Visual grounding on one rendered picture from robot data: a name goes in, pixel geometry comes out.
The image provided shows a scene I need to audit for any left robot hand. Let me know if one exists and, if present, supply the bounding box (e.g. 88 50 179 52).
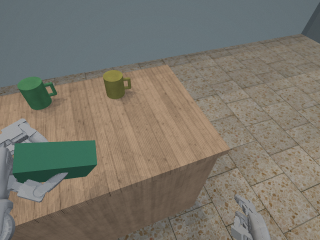
0 118 68 203

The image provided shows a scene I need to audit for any sponge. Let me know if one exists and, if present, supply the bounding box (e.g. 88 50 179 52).
12 140 97 184

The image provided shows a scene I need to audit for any robot left forearm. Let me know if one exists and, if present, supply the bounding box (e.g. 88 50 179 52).
0 199 16 240

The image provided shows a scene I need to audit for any table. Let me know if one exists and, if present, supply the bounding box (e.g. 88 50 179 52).
0 64 230 240

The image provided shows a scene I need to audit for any right robot hand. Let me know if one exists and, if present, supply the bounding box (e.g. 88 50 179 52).
231 194 271 240

